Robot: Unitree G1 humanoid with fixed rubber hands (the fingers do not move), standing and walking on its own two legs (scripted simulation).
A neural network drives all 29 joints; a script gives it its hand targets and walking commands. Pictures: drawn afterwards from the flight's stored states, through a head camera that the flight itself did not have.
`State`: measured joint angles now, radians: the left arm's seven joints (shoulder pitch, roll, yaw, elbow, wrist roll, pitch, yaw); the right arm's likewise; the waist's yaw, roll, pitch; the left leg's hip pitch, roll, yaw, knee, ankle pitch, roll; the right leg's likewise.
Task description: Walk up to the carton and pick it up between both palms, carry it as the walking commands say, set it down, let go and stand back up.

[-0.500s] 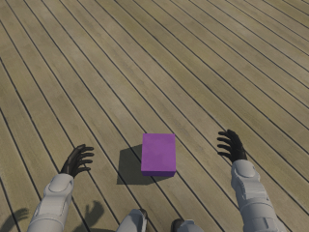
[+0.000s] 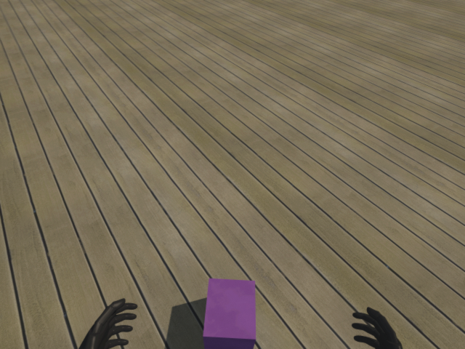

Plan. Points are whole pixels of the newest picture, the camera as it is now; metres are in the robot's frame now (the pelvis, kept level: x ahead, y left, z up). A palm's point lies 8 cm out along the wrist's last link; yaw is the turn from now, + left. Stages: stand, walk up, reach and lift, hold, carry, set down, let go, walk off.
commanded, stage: let go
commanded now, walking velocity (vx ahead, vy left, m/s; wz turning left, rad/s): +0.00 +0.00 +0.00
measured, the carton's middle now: (230, 315) +0.44 +0.04 -0.69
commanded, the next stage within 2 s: stand in 0.24 s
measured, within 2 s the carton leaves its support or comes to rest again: neither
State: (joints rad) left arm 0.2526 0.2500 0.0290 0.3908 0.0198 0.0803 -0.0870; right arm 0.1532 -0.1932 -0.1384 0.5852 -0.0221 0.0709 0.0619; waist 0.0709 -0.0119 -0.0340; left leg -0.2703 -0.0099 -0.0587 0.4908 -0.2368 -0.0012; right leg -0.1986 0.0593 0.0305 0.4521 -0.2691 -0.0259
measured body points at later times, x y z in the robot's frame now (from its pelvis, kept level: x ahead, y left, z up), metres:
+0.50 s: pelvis +0.01 +0.00 +0.00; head -0.01 +0.02 +0.45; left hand +0.12 +0.27 -0.10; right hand +0.20 -0.26 -0.06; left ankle +0.01 +0.12 -0.74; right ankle -0.02 -0.10 -0.74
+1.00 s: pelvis +0.03 +0.01 +0.00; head +0.03 +0.01 +0.45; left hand +0.13 +0.27 -0.11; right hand +0.22 -0.27 -0.06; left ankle +0.01 +0.12 -0.74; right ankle -0.02 -0.10 -0.74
